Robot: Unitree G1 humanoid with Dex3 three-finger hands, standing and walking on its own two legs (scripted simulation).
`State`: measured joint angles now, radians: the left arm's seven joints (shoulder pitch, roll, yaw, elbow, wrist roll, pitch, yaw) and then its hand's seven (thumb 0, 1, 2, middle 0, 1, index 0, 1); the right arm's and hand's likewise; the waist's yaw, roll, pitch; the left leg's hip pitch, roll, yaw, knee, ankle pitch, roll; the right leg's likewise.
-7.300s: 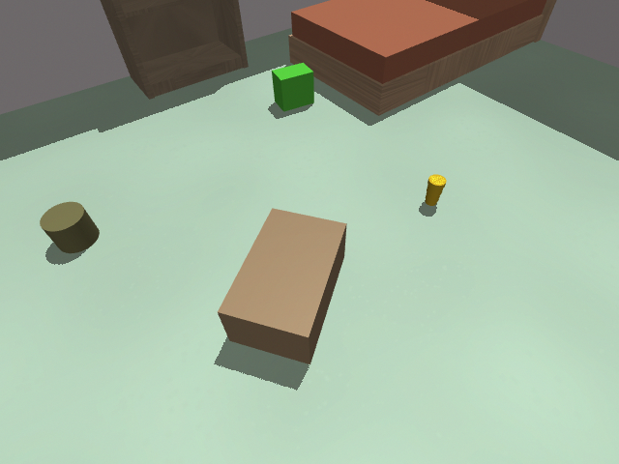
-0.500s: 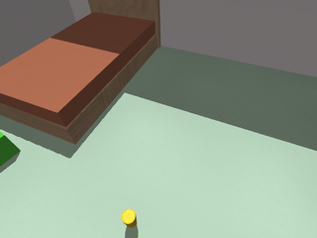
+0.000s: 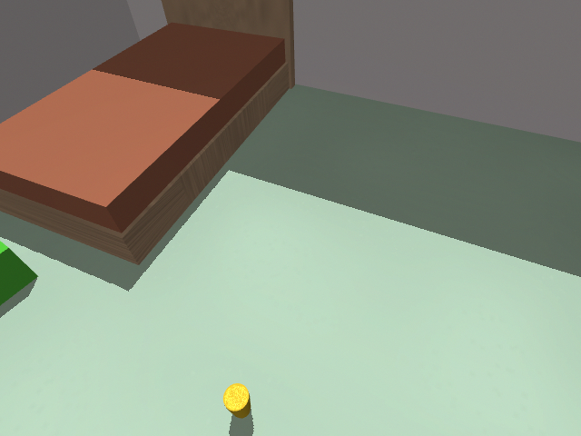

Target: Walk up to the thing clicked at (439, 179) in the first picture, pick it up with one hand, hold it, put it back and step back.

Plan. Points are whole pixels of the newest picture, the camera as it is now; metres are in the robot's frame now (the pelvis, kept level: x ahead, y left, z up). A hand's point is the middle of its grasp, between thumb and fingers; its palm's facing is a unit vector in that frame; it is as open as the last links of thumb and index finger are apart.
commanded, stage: stand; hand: left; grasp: from the side
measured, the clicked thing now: (239, 403) +0.35 +0.22 -0.72
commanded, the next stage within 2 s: go down in 0.04 s
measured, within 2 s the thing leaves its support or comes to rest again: neither
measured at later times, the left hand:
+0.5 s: hand out of the picture +0.15 +0.27 -0.17, palm faces +0.04 -0.94 -0.35, open 13.1 cm
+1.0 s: hand out of the picture +0.13 +0.29 -0.20, palm faces +0.07 -0.94 -0.34, open 17.1 cm
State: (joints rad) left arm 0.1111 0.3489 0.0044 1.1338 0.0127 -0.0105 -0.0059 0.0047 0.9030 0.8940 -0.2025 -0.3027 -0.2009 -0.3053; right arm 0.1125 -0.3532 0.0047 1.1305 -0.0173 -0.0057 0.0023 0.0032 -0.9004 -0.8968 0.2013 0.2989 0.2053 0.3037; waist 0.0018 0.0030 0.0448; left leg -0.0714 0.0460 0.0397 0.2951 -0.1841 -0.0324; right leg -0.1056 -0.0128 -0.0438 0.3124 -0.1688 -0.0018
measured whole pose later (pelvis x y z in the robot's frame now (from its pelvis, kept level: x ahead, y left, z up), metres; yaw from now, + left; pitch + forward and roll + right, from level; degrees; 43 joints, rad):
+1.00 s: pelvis -0.01 +0.02 -0.08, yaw +1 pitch +15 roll -3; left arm 0.28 0.33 0.21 0.42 0.04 0.22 -0.05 -0.01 -0.53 0.10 -0.09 -0.16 -0.09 -0.16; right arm 0.21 -0.24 -0.01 0.57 0.00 -0.17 -0.07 0.01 -0.88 -0.89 0.20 0.30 0.21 0.30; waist -0.03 0.00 -0.10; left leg -0.81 0.05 -0.01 1.07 -0.52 0.00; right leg -0.79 -0.04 -0.06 1.00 -0.46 0.02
